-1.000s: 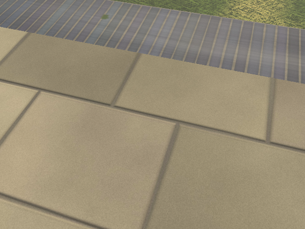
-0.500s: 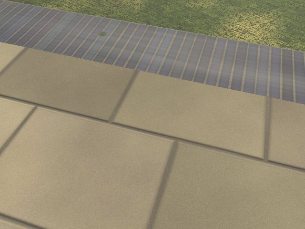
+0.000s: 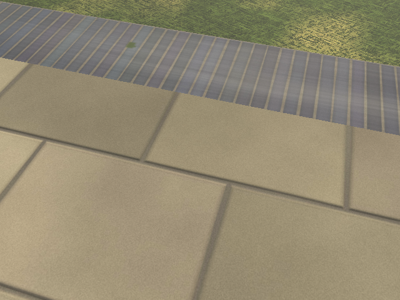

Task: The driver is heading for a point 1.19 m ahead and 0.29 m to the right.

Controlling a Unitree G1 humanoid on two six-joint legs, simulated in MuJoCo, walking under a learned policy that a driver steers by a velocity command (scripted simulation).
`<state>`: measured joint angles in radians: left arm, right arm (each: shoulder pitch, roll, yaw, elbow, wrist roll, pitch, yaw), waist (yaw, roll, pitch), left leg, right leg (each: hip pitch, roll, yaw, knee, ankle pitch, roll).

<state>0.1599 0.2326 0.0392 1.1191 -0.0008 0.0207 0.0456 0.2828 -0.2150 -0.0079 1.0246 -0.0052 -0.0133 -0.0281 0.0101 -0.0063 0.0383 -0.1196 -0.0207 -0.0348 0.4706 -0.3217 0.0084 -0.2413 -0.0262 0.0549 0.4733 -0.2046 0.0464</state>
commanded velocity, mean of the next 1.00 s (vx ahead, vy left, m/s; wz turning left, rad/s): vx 0.00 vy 0.00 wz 0.00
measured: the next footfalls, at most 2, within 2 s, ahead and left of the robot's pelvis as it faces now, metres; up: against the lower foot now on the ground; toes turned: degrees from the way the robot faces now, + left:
left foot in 1.84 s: +0.46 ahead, +0.10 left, +0.00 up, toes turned +2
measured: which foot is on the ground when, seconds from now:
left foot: down 0.00-1.00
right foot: down 0.00-1.00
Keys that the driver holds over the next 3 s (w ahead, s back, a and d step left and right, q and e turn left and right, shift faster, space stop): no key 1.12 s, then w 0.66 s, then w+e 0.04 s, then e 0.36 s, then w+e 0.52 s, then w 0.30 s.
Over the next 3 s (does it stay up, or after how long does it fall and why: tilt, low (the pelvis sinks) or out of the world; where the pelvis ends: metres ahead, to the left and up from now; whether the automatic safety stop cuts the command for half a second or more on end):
stays up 0.75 -0.12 0.00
